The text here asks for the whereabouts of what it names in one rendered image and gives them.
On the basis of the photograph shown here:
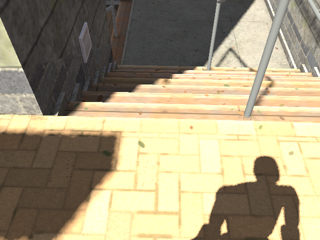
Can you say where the stairs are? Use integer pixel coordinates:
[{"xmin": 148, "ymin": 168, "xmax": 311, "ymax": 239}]
[
  {"xmin": 63, "ymin": 65, "xmax": 320, "ymax": 123},
  {"xmin": 107, "ymin": 1, "xmax": 133, "ymax": 65}
]

